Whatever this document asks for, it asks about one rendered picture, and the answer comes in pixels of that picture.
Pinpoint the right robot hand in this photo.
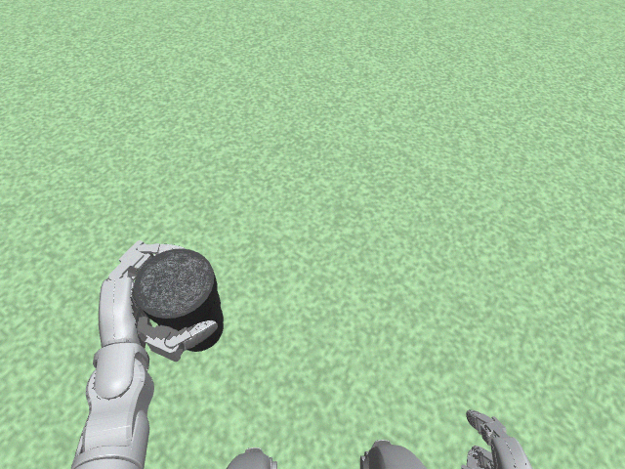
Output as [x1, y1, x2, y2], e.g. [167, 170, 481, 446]
[461, 410, 532, 469]

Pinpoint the left robot hand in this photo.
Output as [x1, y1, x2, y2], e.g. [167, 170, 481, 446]
[99, 240, 218, 362]

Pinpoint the cup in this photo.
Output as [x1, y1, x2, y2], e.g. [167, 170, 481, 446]
[134, 248, 224, 352]

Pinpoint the left robot arm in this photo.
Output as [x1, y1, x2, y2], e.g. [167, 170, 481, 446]
[71, 342, 154, 469]

